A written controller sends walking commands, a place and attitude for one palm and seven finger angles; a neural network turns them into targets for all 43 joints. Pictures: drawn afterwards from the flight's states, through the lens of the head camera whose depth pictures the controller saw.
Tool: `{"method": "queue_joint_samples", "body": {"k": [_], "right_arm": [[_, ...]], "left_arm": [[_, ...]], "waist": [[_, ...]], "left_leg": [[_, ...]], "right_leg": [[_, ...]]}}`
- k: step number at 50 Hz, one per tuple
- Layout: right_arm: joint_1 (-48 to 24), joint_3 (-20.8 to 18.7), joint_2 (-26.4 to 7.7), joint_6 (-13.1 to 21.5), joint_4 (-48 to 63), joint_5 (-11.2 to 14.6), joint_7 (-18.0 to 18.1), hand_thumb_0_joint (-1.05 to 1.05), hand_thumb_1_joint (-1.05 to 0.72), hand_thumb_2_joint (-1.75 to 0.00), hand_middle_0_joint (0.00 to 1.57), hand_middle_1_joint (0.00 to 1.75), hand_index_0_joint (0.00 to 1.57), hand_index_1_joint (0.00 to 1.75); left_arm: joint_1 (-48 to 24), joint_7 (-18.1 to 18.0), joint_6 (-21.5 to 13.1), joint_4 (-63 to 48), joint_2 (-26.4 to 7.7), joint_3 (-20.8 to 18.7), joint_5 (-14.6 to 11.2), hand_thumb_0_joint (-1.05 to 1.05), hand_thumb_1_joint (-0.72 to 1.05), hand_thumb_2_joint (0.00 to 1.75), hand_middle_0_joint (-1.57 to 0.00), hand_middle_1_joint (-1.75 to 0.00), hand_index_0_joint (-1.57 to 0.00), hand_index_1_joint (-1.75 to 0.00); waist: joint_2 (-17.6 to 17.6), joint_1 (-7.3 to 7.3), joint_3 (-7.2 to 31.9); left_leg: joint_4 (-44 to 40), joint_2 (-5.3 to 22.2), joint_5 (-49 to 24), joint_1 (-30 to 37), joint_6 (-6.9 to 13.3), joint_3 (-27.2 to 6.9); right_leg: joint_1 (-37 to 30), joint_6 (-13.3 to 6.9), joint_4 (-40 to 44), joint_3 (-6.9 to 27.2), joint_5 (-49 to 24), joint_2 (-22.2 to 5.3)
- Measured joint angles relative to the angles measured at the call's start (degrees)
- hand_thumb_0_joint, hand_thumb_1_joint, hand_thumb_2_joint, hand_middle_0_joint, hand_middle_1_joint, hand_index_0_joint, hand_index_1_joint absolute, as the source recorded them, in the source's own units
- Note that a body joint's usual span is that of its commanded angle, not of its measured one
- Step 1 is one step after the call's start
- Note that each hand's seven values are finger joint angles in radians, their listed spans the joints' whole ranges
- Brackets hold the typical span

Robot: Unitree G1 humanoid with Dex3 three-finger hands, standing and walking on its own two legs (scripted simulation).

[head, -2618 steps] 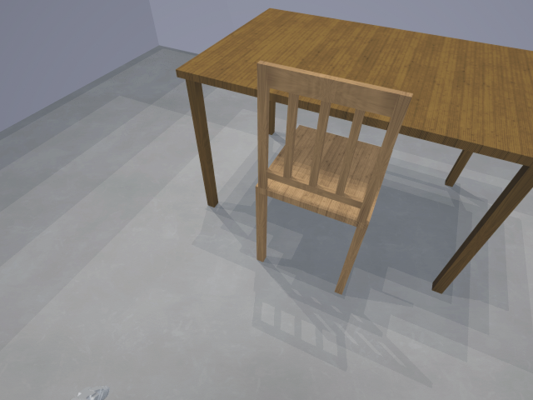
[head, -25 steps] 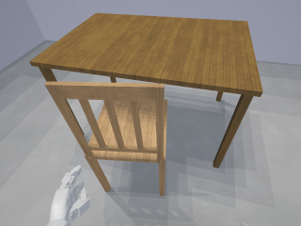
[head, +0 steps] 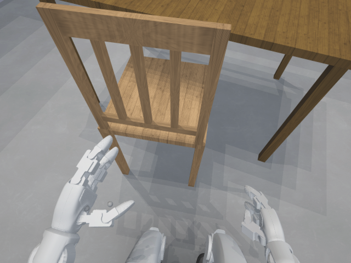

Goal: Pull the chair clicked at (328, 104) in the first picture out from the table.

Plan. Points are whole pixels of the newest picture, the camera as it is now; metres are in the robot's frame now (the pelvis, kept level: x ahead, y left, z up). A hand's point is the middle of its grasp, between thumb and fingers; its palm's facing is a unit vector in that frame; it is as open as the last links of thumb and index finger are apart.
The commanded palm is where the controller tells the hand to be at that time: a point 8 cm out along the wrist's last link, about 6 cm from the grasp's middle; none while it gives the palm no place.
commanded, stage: raise the hand toward the chair's back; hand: left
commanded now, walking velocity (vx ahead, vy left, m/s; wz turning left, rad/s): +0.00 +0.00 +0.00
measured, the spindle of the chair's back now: (143, 90) +0.52 +0.15 +0.03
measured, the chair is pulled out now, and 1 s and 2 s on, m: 0.14 0.14 0.14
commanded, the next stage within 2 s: aim the fingers beside a spindle in 1.40 s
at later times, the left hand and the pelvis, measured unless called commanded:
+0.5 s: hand (94, 191) +0.24 +0.18 +0.07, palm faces -0.08 -1.00 -0.05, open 15.8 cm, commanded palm +0.22 +0.25 +0.07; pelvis +0.01 +0.01 +0.02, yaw -1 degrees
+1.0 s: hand (84, 169) +0.27 +0.21 +0.08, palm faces -0.06 -0.99 -0.08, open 17.0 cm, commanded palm +0.25 +0.26 +0.08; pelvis +0.02 +0.01 +0.04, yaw +0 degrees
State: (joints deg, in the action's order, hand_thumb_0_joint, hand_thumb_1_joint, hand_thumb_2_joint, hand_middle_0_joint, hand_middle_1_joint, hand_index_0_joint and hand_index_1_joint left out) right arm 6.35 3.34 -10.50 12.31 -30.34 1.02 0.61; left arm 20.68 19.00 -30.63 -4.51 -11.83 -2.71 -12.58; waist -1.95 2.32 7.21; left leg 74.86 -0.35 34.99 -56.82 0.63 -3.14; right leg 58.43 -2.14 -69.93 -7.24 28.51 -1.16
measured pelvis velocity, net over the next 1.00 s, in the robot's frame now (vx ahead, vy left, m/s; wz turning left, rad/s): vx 0.02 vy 0.01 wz -0.01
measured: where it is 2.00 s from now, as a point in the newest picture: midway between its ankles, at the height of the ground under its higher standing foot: outside the picture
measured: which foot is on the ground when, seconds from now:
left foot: down 0.00-1.00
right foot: down 0.00-1.00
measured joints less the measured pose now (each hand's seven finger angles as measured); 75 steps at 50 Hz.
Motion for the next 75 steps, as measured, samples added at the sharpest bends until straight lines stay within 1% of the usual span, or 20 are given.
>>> {"method": "queue_joint_samples", "body": {"k": [2,4,6,8,11,14,16,19,21,24,27,29,33,38,44,47,53,61,69,75], "right_arm": [[1.80,0.72,1.31,-1.83,0.25,0.84,0.42,0.01,-0.90,-0.90,0.20,0.30,0.21,0.30],[3.98,0.67,2.01,-3.57,0.56,1.16,0.85,0.02,-0.90,-0.90,0.20,0.30,0.21,0.30],[6.33,-0.18,2.04,-4.37,0.78,1.21,1.23,0.02,-0.90,-0.90,0.20,0.30,0.21,0.30],[8.55,-1.45,1.47,-4.12,0.58,1.04,1.59,0.02,-0.90,-0.90,0.20,0.30,0.21,0.30],[10.61,-2.96,-0.60,-3.02,-0.27,0.42,1.66,0.02,-0.90,-0.90,0.20,0.30,0.21,0.30],[10.35,-3.64,-3.43,-1.77,-1.00,0.14,1.50,0.02,-0.90,-0.90,0.20,0.30,0.20,0.30],[9.28,-3.87,-4.86,-1.06,-0.99,0.38,1.66,0.02,-0.90,-0.90,0.20,0.30,0.20,0.30],[7.39,-4.05,-5.46,-0.48,-0.17,0.91,2.18,0.02,-0.90,-0.90,0.20,0.30,0.20,0.30],[6.39,-4.13,-4.85,-0.50,0.73,1.11,2.49,0.02,-0.90,-0.90,0.20,0.30,0.20,0.30],[5.86,-4.14,-3.28,-0.76,1.92,1.14,2.64,0.02,-0.90,-0.90,0.20,0.30,0.20,0.30],[6.06,-3.57,-2.21,-1.03,2.48,0.89,2.28,0.02,-0.90,-0.90,0.20,0.30,0.20,0.30],[6.10,-2.87,-2.08,-1.23,2.57,0.75,1.96,0.02,-0.90,-0.90,0.20,0.30,0.20,0.30],[5.87,-1.39,-2.63,-1.35,2.72,0.85,1.68,0.01,-0.90,-0.90,0.20,0.30,0.20,0.30],[6.11,-0.94,-2.68,-0.93,2.10,0.79,2.13,0.01,-0.90,-0.90,0.20,0.30,0.21,0.30],[7.58,-1.88,-2.83,-0.50,-0.13,0.60,2.18,0.01,-0.90,-0.90,0.20,0.30,0.21,0.30],[7.91,-2.05,-3.56,-0.88,-0.77,0.76,1.98,0.01,-0.90,-0.90,0.20,0.30,0.21,0.30],[8.47,-2.36,-4.20,-1.09,-0.37,1.15,2.12,0.02,-0.90,-0.90,0.20,0.30,0.20,0.30],[8.61,-2.83,-4.00,-0.25,-0.68,0.60,1.79,0.02,-0.90,-0.90,0.20,0.30,0.20,0.30],[7.36,-2.15,-3.82,-0.59,-0.14,0.87,1.77,0.02,-0.90,-0.90,0.20,0.30,0.20,0.30],[7.24,-1.88,-3.35,-0.04,-0.28,0.64,1.82,0.02,-0.90,-0.90,0.20,0.30,0.20,0.30]], "left_arm": [[-2.00,1.80,7.89,1.43,-0.74,0.39,0.38,0.01,0.23,0.61,-0.13,-0.19,-0.12,-0.19],[-1.41,1.28,14.95,1.82,-1.25,-0.43,0.04,0.01,0.19,0.59,-0.13,-0.19,-0.12,-0.18],[1.44,-1.75,18.26,0.58,-0.96,-2.12,-1.19,0.01,0.14,0.57,-0.13,-0.18,-0.12,-0.18],[4.92,-5.61,17.23,-1.30,-0.26,-3.99,-2.17,0.01,0.10,0.55,-0.12,-0.17,-0.12,-0.17],[8.24,-9.80,10.93,-2.94,0.02,-6.05,-1.64,0.01,0.03,0.52,-0.12,-0.16,-0.11,-0.16],[8.04,-9.94,4.78,-2.03,-0.41,-5.90,-0.57,0.01,-0.04,0.49,-0.10,-0.15,-0.10,-0.15],[6.52,-7.77,3.35,-0.26,-0.85,-4.52,-0.20,0.00,-0.09,0.47,-0.10,-0.14,-0.09,-0.14],[4.21,-4.26,5.40,2.19,-2.12,-2.54,0.48,0.00,-0.16,0.44,-0.09,-0.13,-0.08,-0.13],[3.60,-3.44,7.73,2.30,-2.98,-2.34,0.47,0.00,-0.21,0.42,-0.09,-0.12,-0.08,-0.12],[3.96,-4.96,9.53,0.54,-3.31,-3.95,-0.69,0.00,-0.28,0.39,-0.09,-0.11,-0.08,-0.11],[3.93,-7.34,8.63,-0.43,-2.73,-6.39,-1.73,0.00,-0.35,0.36,-0.08,-0.10,-0.08,-0.10],[2.98,-7.61,7.70,0.72,-2.42,-7.47,-1.74,0.00,-0.39,0.35,-0.08,-0.10,-0.07,-0.09],[0.19,-4.37,8.48,5.51,-3.01,-7.00,-1.13,0.00,-0.45,0.32,-0.06,-0.09,-0.06,-0.08],[-0.77,-0.74,10.96,7.19,-4.01,-6.46,-1.56,-0.01,-0.48,0.31,-0.06,-0.08,-0.06,-0.08],[-2.63,-2.35,7.64,6.24,-4.17,-10.11,-3.22,-0.01,-0.50,0.30,-0.07,-0.08,-0.06,-0.08],[-4.99,-1.65,7.97,8.81,-4.68,-11.14,-3.26,-0.01,-0.50,0.30,-0.06,-0.08,-0.06,-0.08],[-4.61,1.25,11.70,11.53,-4.81,-9.86,-3.63,-0.01,-0.50,0.30,-0.06,-0.08,-0.06,-0.08],[-4.38,-1.63,6.37,10.25,-3.80,-10.71,-3.41,-0.01,-0.50,0.30,-0.06,-0.08,-0.06,-0.08],[-4.24,0.78,9.04,11.43,-4.43,-9.63,-3.35,-0.01,-0.50,0.30,-0.06,-0.08,-0.06,-0.08],[-4.20,-0.37,6.98,10.26,-3.96,-10.23,-3.78,-0.01,-0.50,0.30,-0.06,-0.08,-0.06,-0.08]], "waist": [[0.10,-1.31,-0.29],[0.45,-2.54,-0.42],[0.69,-3.40,-0.35],[0.94,-3.58,0.17],[1.19,-3.33,1.34],[0.88,-3.43,1.76],[0.79,-3.57,1.61],[1.14,-3.95,1.29],[1.52,-4.26,1.04],[1.72,-4.39,1.10],[1.45,-4.06,1.82],[1.13,-3.70,2.31],[0.61,-3.08,2.19],[0.77,-3.26,1.08],[0.79,-3.60,1.19],[0.38,-3.77,1.28],[0.25,-4.53,1.00],[1.24,-4.36,1.00],[0.62,-4.02,0.71],[0.70,-3.71,1.04]], "left_leg": [[-1.27,-0.02,-0.57,0.50,0.30,1.02],[-3.33,0.06,-1.21,2.08,0.50,2.08],[-5.52,0.17,-1.78,4.13,0.63,2.77],[-7.29,0.22,-2.21,5.74,0.70,3.07],[-7.99,0.00,-2.36,6.15,0.81,2.64],[-6.27,-0.38,-1.81,4.60,0.92,1.69],[-4.92,-0.50,-1.37,3.43,0.98,1.40],[-4.12,-0.36,-1.02,2.81,1.03,1.61],[-4.65,-0.14,-1.08,3.59,0.98,1.86],[-6.65,0.08,-1.57,5.89,0.78,1.90],[-8.64,0.01,-2.17,7.78,0.64,1.52],[-9.20,-0.10,-2.37,8.16,0.64,1.17],[-8.97,-0.24,-2.29,7.76,0.65,0.76],[-9.38,0.05,-2.21,8.41,0.59,0.93],[-10.48,0.08,-2.42,9.57,0.43,0.79],[-10.60,-0.05,-2.54,9.43,0.49,0.82],[-12.24,0.03,-3.21,10.49,0.74,1.75],[-12.11,-0.06,-3.35,10.40,0.59,1.56],[-11.81,-0.08,-3.46,10.10,0.70,1.53],[-11.79,-0.21,-3.56,10.19,0.66,1.34]], "right_leg": [[0.04,0.27,0.73,1.01,-0.59,0.01],[-0.93,0.52,2.21,2.07,-1.25,0.17],[-2.62,0.70,4.07,2.78,-1.86,0.39],[-4.12,0.82,5.71,3.09,-2.31,0.52],[-4.85,0.94,6.59,2.71,-2.33,0.32],[-3.95,1.02,5.40,1.76,-1.66,-0.14],[-2.99,1.05,4.30,1.47,-1.25,-0.30],[-2.24,1.09,3.53,1.66,-1.09,-0.17],[-2.83,1.04,3.96,1.91,-1.23,0.07],[-5.07,0.91,5.89,1.99,-1.70,0.37],[-7.18,0.88,7.91,1.64,-2.12,0.36],[-7.76,0.89,8.57,1.32,-2.19,0.26],[-7.58,0.86,8.49,0.91,-2.03,0.12],[-8.11,0.80,8.93,1.09,-2.10,0.43],[-9.33,0.77,10.01,0.98,-2.25,0.50],[-9.17,0.82,10.06,1.02,-2.30,0.37],[-9.73,1.03,11.26,1.94,-3.03,0.52],[-9.70,0.89,11.07,1.76,-3.05,0.41],[-9.50,0.96,10.96,1.73,-3.26,0.40],[-9.71,0.96,10.98,1.56,-3.29,0.27]]}}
